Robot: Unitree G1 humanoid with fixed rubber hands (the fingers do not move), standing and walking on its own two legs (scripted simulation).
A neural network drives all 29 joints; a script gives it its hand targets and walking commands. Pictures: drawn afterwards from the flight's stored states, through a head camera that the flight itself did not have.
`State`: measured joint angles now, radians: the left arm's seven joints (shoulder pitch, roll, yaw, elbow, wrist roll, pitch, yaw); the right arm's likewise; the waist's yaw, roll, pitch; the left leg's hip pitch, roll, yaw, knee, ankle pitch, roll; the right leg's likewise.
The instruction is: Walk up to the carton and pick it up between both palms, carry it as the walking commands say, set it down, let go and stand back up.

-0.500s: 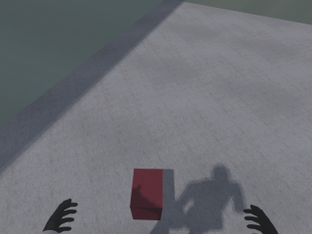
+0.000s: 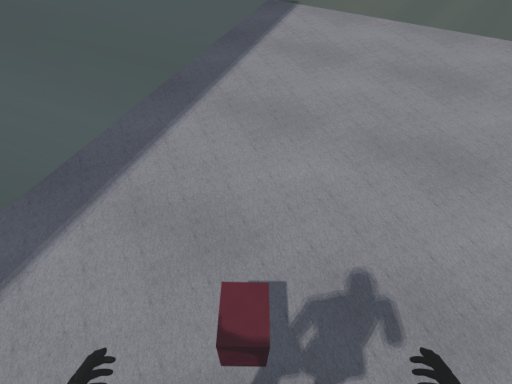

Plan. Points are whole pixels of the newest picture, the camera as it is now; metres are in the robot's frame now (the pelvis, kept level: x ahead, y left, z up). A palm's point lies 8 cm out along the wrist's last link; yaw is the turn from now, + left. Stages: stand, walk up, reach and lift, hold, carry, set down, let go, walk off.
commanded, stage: stand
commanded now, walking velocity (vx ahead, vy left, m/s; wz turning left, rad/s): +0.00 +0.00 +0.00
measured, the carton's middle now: (244, 325) +0.41 +0.04 -0.65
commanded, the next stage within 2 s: none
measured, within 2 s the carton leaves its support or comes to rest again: neither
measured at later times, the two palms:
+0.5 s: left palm out of the picture +0.08 +0.30 -0.10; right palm out of the picture +0.09 -0.31 -0.09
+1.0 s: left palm out of the picture +0.07 +0.30 -0.10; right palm out of the picture +0.07 -0.31 -0.09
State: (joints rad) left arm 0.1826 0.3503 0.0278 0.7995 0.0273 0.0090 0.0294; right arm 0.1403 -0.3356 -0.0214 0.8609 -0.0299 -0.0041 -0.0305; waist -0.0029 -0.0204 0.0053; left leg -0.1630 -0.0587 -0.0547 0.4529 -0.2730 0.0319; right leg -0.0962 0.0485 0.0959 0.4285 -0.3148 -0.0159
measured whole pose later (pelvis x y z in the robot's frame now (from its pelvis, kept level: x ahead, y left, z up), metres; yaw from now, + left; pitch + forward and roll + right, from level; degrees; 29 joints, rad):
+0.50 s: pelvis -0.02 +0.00 +0.01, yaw +0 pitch -2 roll +0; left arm 0.17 0.37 0.01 0.92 0.02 0.00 0.02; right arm 0.13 -0.37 -0.01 0.98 -0.02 -0.01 -0.02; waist 0.00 -0.02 0.01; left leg -0.13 -0.05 -0.06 0.38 -0.21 0.03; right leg -0.06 0.05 0.09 0.36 -0.26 -0.02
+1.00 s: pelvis -0.03 +0.00 +0.01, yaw +0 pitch -2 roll +0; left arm 0.14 0.38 0.01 0.99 0.01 -0.01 0.02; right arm 0.11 -0.38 0.00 1.04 -0.02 -0.01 -0.02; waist -0.01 -0.01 0.03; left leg -0.12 -0.05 -0.06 0.34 -0.18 0.03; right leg -0.06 0.05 0.09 0.33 -0.22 -0.02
